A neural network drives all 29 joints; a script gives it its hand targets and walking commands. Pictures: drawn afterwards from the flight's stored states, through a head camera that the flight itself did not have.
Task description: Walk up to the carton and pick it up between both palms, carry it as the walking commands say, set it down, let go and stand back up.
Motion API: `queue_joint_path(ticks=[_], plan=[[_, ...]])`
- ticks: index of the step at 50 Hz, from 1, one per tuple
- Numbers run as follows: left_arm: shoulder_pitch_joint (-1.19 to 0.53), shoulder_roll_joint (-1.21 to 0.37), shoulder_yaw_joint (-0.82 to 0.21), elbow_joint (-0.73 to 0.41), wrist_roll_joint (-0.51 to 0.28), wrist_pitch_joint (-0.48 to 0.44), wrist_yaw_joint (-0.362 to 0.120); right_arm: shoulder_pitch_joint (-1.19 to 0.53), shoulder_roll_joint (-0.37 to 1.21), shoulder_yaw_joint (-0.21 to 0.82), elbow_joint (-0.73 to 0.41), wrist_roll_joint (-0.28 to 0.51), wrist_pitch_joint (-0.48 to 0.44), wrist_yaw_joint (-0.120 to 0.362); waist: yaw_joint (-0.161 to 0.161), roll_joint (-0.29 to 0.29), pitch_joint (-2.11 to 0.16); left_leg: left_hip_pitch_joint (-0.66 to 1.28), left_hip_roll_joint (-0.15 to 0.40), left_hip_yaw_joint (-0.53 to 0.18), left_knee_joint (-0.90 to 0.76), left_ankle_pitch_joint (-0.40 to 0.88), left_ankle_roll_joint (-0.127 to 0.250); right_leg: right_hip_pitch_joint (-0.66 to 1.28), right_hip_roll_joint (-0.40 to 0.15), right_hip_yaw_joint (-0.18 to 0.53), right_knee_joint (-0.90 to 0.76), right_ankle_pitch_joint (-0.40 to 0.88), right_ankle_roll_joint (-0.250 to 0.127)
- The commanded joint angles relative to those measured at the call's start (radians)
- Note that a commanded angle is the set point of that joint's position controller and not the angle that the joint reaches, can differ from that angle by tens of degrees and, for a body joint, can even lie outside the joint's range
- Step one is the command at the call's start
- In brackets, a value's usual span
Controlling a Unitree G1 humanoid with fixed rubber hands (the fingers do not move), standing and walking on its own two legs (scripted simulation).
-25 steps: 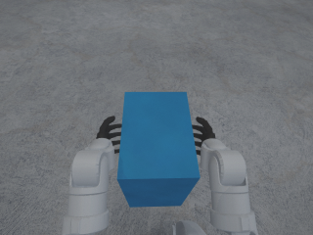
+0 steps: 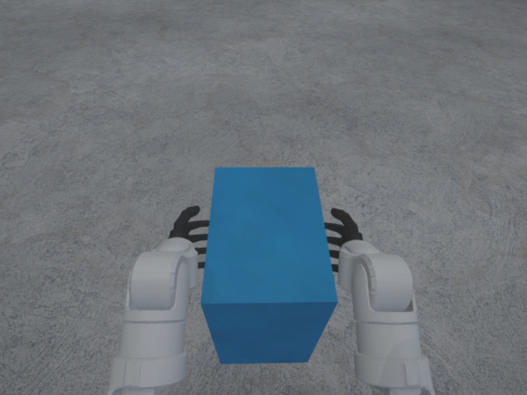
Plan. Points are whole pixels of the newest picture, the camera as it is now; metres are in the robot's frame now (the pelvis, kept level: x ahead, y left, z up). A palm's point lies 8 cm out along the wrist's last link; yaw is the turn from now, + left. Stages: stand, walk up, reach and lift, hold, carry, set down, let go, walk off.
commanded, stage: carry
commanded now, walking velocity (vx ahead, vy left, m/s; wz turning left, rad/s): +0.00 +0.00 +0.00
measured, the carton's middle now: (264, 271) +0.30 +0.00 +0.01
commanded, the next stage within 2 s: none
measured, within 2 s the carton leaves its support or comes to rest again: neither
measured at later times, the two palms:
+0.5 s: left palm (168, 284) +0.24 +0.13 +0.08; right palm (348, 280) +0.25 -0.11 +0.08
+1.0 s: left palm (168, 284) +0.24 +0.13 +0.08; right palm (345, 279) +0.25 -0.11 +0.08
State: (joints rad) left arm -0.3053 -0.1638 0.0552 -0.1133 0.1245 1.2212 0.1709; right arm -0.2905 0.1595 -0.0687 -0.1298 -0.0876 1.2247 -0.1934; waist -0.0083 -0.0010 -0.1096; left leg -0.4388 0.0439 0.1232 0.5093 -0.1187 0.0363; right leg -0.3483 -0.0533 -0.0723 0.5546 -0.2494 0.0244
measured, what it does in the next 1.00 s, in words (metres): stands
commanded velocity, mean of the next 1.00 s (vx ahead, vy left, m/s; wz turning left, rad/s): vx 0.00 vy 0.00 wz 0.00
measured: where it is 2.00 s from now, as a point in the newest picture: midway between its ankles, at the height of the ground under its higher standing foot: outside the picture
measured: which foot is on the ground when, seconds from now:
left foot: down 0.00-1.00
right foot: down 0.00-1.00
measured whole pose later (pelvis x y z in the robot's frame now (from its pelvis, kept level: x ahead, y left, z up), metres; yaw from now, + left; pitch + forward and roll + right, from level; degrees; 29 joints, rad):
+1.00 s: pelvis -0.04 +0.00 -0.01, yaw +1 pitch +1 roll -2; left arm -0.32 -0.17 0.08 -0.01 0.13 1.12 0.17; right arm -0.31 0.17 -0.10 -0.02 -0.10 1.12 -0.18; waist 0.01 0.02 -0.10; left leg -0.50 0.06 0.10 0.54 -0.10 0.04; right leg -0.41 -0.04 -0.09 0.61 -0.28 -0.01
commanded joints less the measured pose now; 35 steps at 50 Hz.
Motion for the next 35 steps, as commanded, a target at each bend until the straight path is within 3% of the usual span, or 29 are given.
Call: queue_joint_path(ticks=[1, 10, 17, 25, 32, 35], plan=[[-0.467, -1.073, -0.620, -0.059, -0.416, -0.033, -0.255, -0.523, 1.056, 0.625, -0.089, 0.426, -0.032, 0.284, 0.017, 0.056, -0.217, 0.100, 0.141, -0.166, -0.193, -0.325, -0.029, 0.008, -0.057, 0.050, -0.099, -0.165, -0.034], [-0.496, -1.073, -0.649, -0.087, -0.452, -0.032, -0.263, -0.503, 1.053, 0.613, -0.092, 0.411, -0.035, 0.270, 0.015, 0.062, -0.238, 0.105, 0.108, -0.134, -0.178, -0.347, -0.028, -0.020, -0.017, 0.012, -0.092, -0.202, -0.046], [-0.479, -1.061, -0.630, -0.076, -0.436, -0.036, -0.263, -0.518, 1.052, 0.620, -0.095, 0.420, -0.037, 0.271, 0.012, 0.012, -0.236, 0.132, 0.059, -0.091, -0.092, -0.279, -0.023, -0.070, -0.033, 0.020, -0.128, -0.294, -0.059], [-0.474, -1.050, -0.590, -0.048, -0.404, -0.057, -0.253, -0.529, 1.038, 0.591, -0.069, 0.412, -0.050, 0.272, 0.015, 0.049, -0.236, 0.085, 0.063, -0.113, -0.133, -0.336, -0.028, -0.029, 0.002, -0.006, -0.071, -0.276, -0.061], [-0.473, -1.032, -0.549, 0.007, -0.376, -0.088, -0.250, -0.514, 1.019, 0.542, -0.011, 0.375, -0.083, 0.267, 0.010, 0.009, -0.234, 0.118, 0.040, -0.079, -0.069, -0.289, -0.027, -0.074, -0.018, 0.014, -0.102, -0.315, -0.069], [-0.475, -1.025, -0.531, 0.029, -0.363, -0.111, -0.249, -0.518, 1.010, 0.519, 0.015, 0.360, -0.107, 0.264, 0.011, 0.023, -0.226, 0.107, 0.049, -0.090, -0.085, -0.314, -0.026, -0.080, -0.009, 0.004, -0.082, -0.312, -0.067]])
